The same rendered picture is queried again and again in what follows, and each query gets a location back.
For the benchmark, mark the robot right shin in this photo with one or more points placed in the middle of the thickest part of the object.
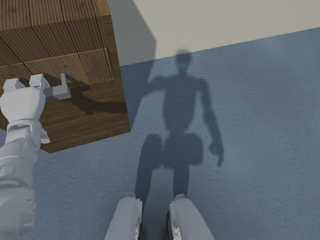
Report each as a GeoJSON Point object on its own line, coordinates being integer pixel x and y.
{"type": "Point", "coordinates": [176, 231]}

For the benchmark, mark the robot left hand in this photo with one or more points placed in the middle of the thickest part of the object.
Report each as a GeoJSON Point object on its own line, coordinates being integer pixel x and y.
{"type": "Point", "coordinates": [25, 103]}

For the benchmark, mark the cabinet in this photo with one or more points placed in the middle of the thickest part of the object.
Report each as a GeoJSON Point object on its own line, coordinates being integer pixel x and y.
{"type": "Point", "coordinates": [38, 29]}

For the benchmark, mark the robot right thigh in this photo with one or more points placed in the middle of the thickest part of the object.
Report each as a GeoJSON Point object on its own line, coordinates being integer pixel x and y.
{"type": "Point", "coordinates": [185, 215]}

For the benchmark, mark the left robot forearm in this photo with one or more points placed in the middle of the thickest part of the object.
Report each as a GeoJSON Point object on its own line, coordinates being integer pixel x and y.
{"type": "Point", "coordinates": [19, 153]}

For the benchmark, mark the handle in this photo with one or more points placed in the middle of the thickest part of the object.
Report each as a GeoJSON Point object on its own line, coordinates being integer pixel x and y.
{"type": "Point", "coordinates": [59, 92]}

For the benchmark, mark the drawer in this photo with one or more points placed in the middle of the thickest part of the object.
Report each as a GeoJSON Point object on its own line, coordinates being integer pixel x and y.
{"type": "Point", "coordinates": [80, 68]}

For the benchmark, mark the left robot upper arm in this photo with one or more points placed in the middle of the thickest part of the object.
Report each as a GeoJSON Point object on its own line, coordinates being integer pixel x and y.
{"type": "Point", "coordinates": [17, 212]}

